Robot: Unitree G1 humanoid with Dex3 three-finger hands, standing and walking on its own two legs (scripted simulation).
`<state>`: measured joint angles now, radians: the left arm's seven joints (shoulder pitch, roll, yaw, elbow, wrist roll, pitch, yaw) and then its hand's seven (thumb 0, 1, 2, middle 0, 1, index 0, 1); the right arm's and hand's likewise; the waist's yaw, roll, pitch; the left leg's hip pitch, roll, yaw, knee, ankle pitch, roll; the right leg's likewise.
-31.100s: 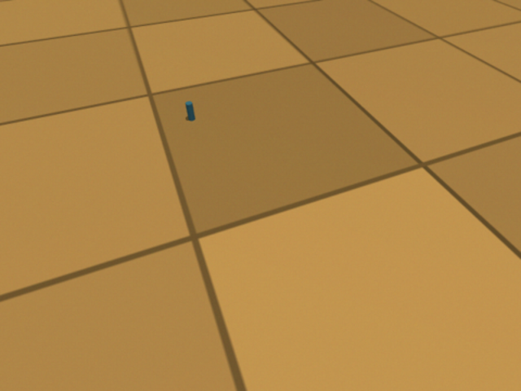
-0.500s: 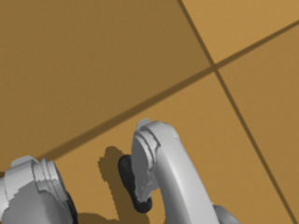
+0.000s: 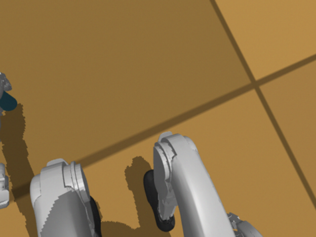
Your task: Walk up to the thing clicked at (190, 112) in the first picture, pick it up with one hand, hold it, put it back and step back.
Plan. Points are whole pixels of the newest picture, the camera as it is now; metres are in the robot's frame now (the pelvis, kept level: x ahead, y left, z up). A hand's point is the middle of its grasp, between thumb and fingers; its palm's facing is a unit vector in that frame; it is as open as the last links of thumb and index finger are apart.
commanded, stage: settle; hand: left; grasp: from above
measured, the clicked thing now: (0, 99) +0.49 +0.31 -0.22
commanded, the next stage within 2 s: lift in 0.34 s
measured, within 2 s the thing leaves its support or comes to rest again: neither
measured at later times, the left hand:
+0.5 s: hand out of the picture +0.45 +0.31 -0.11, palm faces -0.42 -0.06 -0.91, open 7.1 cm
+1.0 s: hand out of the picture +0.40 +0.31 +0.00, palm faces -0.45 -0.12 -0.88, open 7.0 cm
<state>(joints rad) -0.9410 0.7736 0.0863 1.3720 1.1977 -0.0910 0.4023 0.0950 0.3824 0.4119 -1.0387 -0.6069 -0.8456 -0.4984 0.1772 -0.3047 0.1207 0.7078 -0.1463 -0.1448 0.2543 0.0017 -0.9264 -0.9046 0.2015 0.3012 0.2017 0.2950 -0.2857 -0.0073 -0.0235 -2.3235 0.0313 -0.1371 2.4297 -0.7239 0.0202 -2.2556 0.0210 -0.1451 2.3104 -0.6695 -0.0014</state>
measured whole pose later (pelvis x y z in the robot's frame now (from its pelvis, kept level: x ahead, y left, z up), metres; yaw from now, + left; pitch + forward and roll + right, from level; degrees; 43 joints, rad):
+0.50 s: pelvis -0.02 +0.00 +0.03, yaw +3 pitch +34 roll -8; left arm -0.97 0.73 0.02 1.31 1.21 -0.15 0.27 0.12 0.40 0.39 -1.09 -0.50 -0.89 -0.42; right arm 0.20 -0.29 0.07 0.70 -0.09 -0.04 0.13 0.00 -0.93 -0.90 0.20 0.30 0.20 0.30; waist -0.26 0.00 -0.07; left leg -2.26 0.02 -0.09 2.31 -0.66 0.03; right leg -2.19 0.00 -0.11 2.22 -0.63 0.00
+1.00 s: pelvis -0.01 +0.00 +0.12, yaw +5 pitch +35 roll -6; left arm -0.69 0.61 -0.04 0.94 1.05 -0.08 0.09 0.14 0.42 0.38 -1.16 -0.51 -0.89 -0.40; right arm 0.22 -0.28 0.01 0.64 -0.01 0.03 0.07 0.00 -0.93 -0.91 0.20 0.30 0.20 0.30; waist -0.15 0.03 -0.17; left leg -1.98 0.02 -0.05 2.02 -0.66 0.03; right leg -1.93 0.01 -0.06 1.96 -0.63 0.01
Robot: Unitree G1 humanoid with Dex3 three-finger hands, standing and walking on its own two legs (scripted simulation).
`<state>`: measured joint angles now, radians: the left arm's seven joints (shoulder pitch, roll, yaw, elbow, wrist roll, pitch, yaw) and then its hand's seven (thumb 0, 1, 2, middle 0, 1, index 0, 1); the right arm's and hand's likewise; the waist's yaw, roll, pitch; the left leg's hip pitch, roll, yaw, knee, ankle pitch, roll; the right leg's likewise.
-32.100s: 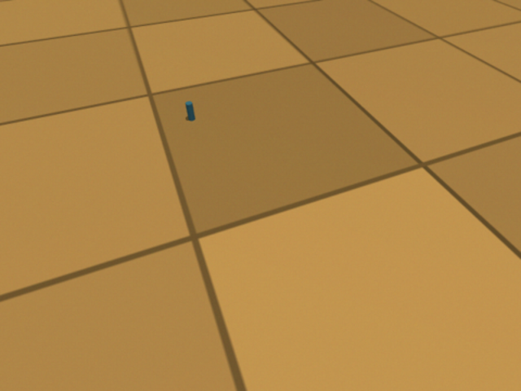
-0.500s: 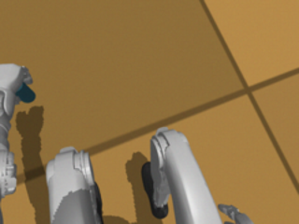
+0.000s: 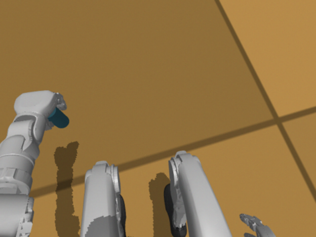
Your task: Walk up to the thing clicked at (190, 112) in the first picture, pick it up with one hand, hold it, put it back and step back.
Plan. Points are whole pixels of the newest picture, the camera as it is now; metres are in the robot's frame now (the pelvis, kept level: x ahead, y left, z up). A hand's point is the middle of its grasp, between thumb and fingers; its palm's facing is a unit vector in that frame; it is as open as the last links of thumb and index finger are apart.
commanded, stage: lift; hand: left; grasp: from above
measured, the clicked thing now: (55, 116) +0.46 +0.26 -0.17
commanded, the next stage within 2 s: hold in 1.08 s
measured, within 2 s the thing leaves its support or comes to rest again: neither
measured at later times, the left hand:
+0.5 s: hand (1, 117) +0.37 +0.25 +0.08, palm faces -0.46 -0.10 -0.88, open 7.0 cm
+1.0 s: hand out of the picture +0.38 +0.24 +0.18, palm faces -0.44 -0.10 -0.89, open 7.1 cm
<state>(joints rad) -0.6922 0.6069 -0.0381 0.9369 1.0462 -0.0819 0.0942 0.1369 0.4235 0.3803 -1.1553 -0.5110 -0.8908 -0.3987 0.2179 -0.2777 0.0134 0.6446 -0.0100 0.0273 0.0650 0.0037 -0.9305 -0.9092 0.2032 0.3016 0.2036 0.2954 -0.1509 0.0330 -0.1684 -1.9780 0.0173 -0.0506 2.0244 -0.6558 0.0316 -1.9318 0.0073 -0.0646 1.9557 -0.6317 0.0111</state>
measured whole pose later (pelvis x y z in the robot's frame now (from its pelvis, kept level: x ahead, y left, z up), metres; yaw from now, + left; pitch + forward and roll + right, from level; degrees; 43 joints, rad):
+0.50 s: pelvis +0.03 +0.00 +0.18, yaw +2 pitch +22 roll -3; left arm -0.41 0.45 -0.14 0.83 1.00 0.02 0.12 0.13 0.41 0.41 -1.16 -0.50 -0.89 -0.40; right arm 0.23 -0.23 -0.01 0.71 0.05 0.01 -0.04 0.01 -0.92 -0.91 0.20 0.30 0.20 0.30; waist -0.10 0.03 -0.18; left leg -1.25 0.03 -0.02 1.41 -0.56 0.02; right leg -1.22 0.02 -0.03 1.36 -0.53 0.00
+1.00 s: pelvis +0.06 +0.00 +0.27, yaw +3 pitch +12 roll -1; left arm -0.34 0.39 -0.18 0.85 0.99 0.04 0.17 0.11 0.42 0.42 -1.16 -0.45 -0.88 -0.38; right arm 0.27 -0.24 -0.03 0.73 0.04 -0.01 -0.04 0.01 -0.91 -0.90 0.20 0.30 0.20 0.30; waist -0.07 0.03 -0.09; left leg -0.72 0.02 0.01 0.93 -0.42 0.02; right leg -0.71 0.02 0.00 0.88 -0.39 0.01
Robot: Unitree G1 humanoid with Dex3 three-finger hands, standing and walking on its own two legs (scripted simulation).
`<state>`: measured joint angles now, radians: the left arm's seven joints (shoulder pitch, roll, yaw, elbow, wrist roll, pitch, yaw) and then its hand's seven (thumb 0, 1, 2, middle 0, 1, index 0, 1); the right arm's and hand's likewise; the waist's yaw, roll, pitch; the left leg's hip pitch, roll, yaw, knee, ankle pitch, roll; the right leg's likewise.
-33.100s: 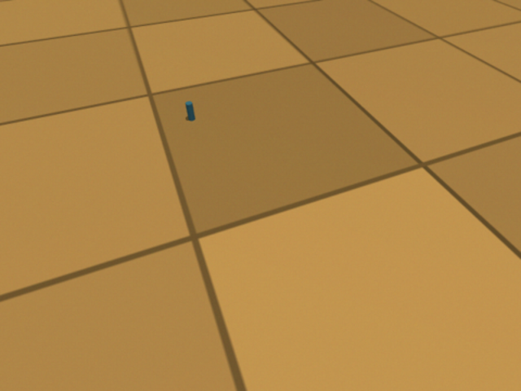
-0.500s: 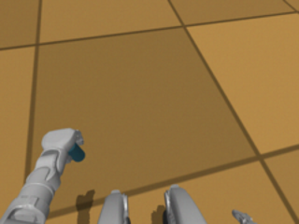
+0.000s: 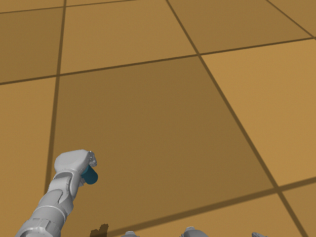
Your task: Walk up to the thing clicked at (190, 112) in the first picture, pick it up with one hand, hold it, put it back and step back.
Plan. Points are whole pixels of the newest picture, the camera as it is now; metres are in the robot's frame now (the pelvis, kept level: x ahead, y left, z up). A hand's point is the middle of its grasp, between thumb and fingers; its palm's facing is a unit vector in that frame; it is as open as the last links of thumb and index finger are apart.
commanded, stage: lift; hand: left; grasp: from above
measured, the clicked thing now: (86, 173) +0.35 +0.22 -0.14
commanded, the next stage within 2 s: hold in 0.08 s
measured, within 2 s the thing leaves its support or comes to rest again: neither
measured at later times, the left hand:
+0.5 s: hand (73, 168) +0.33 +0.23 -0.04, palm faces -0.45 -0.06 -0.89, open 7.0 cm
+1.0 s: hand (70, 173) +0.30 +0.22 -0.01, palm faces -0.46 -0.06 -0.89, open 7.0 cm
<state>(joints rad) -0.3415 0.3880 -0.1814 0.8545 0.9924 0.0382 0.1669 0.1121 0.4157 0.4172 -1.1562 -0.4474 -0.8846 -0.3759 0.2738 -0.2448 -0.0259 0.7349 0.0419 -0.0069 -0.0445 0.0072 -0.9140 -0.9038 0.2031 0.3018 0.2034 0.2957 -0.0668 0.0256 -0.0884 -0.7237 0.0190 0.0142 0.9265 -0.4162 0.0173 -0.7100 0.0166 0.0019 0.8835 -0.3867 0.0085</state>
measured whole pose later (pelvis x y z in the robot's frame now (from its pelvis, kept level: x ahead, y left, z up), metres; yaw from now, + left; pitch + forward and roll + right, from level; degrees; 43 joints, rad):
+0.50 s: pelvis +0.02 +0.00 +0.03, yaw +0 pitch +7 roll -1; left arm -0.29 0.39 -0.20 0.79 1.01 0.03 0.09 0.11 0.44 0.39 -1.15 -0.43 -0.88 -0.36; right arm 0.25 -0.26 -0.04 0.72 0.05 0.02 -0.03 0.01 -0.91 -0.90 0.20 0.30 0.20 0.30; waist -0.04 0.03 -0.07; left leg -0.47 0.01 0.03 0.70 -0.35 0.02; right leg -0.47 0.01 0.01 0.67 -0.33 0.01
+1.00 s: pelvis +0.01 +0.00 +0.04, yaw +0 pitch +3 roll +0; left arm -0.24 0.39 -0.21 0.70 1.00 0.02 0.02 0.10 0.43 0.41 -1.11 -0.45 -0.87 -0.36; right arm 0.23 -0.26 -0.03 0.69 0.06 0.04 -0.04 0.01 -0.91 -0.90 0.20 0.30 0.20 0.30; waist -0.01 0.04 -0.03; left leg -0.36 0.01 0.03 0.59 -0.29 0.01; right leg -0.36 0.01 0.02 0.58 -0.27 0.00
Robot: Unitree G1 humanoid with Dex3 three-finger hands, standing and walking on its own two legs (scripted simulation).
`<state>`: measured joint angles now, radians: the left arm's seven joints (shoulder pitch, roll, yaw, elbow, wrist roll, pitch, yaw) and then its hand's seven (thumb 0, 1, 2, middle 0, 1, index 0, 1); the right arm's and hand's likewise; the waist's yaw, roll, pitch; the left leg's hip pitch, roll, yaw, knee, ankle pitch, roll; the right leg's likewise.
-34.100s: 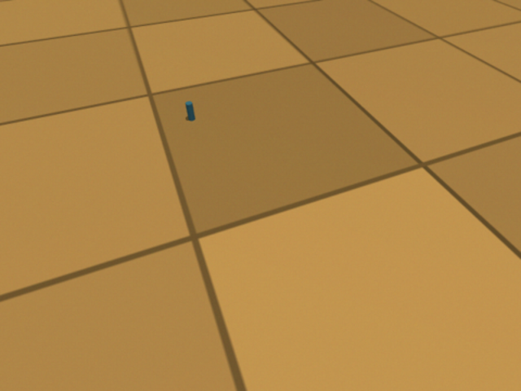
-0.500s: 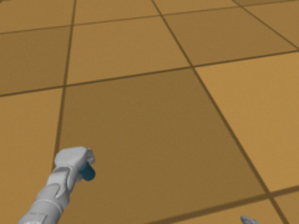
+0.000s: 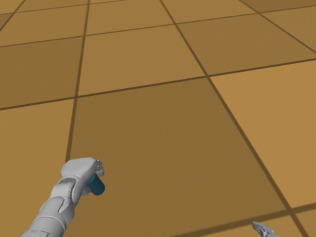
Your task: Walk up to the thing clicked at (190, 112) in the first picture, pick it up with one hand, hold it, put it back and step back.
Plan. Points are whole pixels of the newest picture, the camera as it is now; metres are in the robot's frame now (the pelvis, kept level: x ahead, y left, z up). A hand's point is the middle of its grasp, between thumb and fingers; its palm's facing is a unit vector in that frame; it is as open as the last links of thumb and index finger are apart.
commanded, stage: hold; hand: left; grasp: from above
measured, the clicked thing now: (93, 183) +0.32 +0.22 -0.11
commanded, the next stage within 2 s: crouch in 1.08 s
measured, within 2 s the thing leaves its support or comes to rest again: neither
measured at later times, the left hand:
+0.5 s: hand (83, 185) +0.28 +0.22 -0.04, palm faces -0.45 -0.06 -0.89, open 7.0 cm
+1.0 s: hand (84, 181) +0.29 +0.22 -0.04, palm faces -0.47 -0.06 -0.88, open 7.0 cm
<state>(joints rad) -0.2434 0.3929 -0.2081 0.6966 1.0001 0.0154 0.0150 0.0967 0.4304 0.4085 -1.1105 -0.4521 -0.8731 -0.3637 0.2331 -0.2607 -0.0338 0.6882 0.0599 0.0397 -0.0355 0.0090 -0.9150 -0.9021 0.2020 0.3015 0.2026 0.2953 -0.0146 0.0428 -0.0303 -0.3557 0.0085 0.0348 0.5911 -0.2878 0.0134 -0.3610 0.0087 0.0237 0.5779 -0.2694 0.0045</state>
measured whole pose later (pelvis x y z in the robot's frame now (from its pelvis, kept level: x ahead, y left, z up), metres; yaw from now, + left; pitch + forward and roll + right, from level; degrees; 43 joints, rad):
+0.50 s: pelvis -0.01 +0.00 +0.01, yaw +0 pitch +1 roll +0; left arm -0.23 0.40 -0.22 0.63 0.99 0.02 -0.03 0.08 0.43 0.40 -1.04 -0.49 -0.87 -0.40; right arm 0.20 -0.26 -0.02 0.68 0.07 0.05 -0.05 0.01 -0.92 -0.90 0.20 0.30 0.20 0.30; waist 0.00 0.05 0.00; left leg -0.28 0.01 0.03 0.52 -0.25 0.01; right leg -0.29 0.01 0.02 0.52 -0.23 0.00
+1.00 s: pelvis +0.01 +0.00 +0.01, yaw +0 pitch +1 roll +0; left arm -0.23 0.40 -0.21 0.62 0.99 0.01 -0.04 0.06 0.42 0.44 -1.00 -0.53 -0.85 -0.43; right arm 0.19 -0.26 -0.02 0.68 0.07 0.06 -0.05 0.01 -0.92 -0.90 0.20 0.30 0.20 0.30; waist 0.01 0.04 0.01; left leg -0.25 0.00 0.03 0.48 -0.24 0.01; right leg -0.26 0.01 0.02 0.48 -0.23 0.00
